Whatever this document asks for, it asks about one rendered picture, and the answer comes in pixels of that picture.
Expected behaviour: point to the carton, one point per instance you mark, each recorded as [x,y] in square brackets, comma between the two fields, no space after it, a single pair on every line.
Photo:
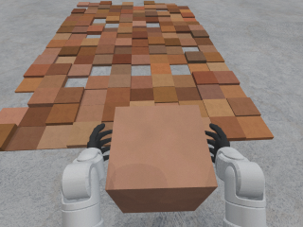
[159,159]

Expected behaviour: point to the robot right forearm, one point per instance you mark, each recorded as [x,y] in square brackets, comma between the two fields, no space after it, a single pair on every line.
[244,189]

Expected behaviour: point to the right robot hand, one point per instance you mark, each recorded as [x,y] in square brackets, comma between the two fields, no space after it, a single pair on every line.
[220,140]

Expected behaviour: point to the robot left forearm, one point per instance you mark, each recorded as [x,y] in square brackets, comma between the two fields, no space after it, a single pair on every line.
[80,190]

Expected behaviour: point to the left robot hand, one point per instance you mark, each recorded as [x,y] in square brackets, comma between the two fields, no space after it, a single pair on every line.
[95,142]

